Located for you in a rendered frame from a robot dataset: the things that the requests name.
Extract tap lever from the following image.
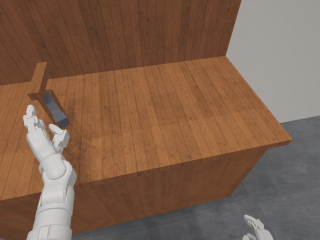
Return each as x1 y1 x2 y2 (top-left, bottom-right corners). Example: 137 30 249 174
43 92 71 129

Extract robot left forearm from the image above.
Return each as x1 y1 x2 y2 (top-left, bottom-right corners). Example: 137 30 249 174
26 153 77 240

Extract counter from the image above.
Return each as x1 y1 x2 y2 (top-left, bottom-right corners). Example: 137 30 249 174
0 0 293 240

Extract robot left hand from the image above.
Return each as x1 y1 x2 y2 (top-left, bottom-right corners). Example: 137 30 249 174
23 104 70 163

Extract robot right hand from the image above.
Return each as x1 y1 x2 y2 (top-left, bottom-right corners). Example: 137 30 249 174
242 215 274 240

